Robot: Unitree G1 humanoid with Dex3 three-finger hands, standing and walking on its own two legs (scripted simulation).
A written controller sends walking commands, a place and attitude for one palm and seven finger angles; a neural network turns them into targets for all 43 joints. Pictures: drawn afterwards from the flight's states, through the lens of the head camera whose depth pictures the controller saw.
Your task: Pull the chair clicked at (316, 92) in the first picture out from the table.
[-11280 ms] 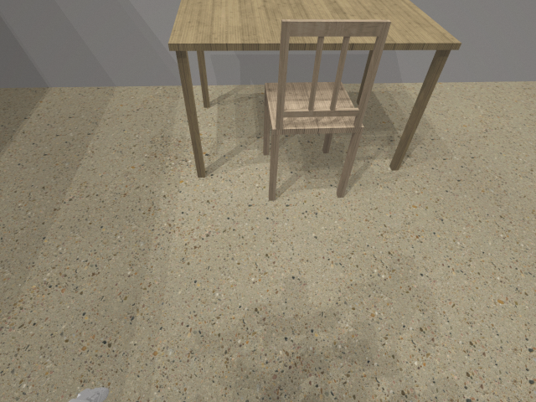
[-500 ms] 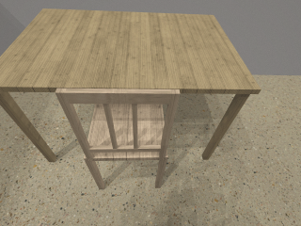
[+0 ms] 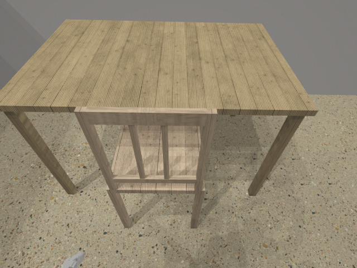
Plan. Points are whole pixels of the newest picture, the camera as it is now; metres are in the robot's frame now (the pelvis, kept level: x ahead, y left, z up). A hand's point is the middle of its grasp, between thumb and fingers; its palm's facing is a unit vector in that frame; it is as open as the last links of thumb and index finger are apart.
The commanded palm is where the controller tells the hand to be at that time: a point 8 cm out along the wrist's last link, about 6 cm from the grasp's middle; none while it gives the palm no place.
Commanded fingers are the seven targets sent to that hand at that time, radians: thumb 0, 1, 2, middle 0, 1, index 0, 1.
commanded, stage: raise the hand toward the chair's back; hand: left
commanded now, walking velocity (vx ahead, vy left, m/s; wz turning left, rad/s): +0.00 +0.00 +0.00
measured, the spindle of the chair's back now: (137, 154) +0.47 +0.15 -0.09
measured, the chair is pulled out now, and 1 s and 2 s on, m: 0.00 0.00 0.00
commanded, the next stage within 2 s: aim the fingers beside a spindle in 1.96 s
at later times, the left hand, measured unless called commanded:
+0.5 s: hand out of the picture +0.14 +0.15 -0.04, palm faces +0.17 -0.98 -0.07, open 11.2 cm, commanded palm +0.13 +0.20 -0.05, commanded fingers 0.00 0.13 0.57 -0.12 -0.18 -0.12 -0.18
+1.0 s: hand (117, 252) +0.18 +0.15 -0.06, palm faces +0.00 -1.00 -0.02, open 15.4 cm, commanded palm +0.15 +0.21 -0.04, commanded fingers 0.00 -0.45 0.32 -0.06 -0.09 -0.06 -0.09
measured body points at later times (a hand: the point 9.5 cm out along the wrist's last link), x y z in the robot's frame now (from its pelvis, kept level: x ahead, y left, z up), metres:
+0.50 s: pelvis -0.04 -0.07 -0.10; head +0.02 -0.05 +0.34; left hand +0.12 +0.20 -0.03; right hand +0.22 -0.26 -0.16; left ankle -0.03 +0.05 -0.74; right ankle +0.00 -0.11 -0.74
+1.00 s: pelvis -0.05 -0.05 -0.09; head +0.04 -0.04 +0.35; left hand +0.17 +0.20 -0.06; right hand +0.12 -0.32 -0.17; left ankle -0.03 +0.06 -0.74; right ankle +0.00 -0.11 -0.74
